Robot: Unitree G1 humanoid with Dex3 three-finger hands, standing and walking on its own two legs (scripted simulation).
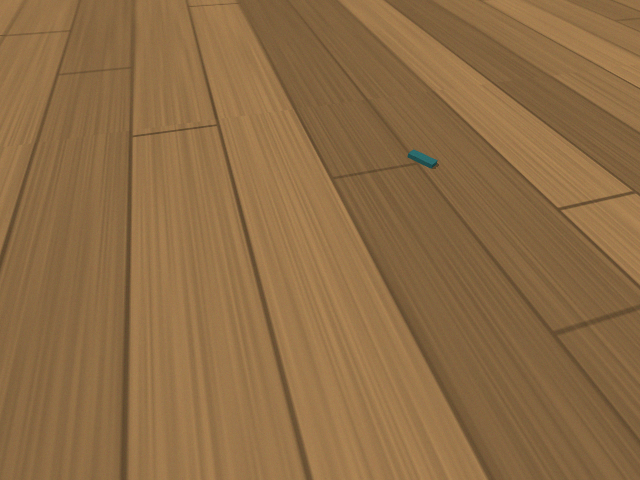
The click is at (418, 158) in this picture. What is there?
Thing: flat box
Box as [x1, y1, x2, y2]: [408, 149, 437, 168]
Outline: 408,153 408,157 431,168 437,160 413,149
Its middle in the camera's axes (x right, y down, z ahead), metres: +0.57 -0.47 +2.13
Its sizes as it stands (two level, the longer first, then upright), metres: 0.152 0.056 0.025
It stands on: the floor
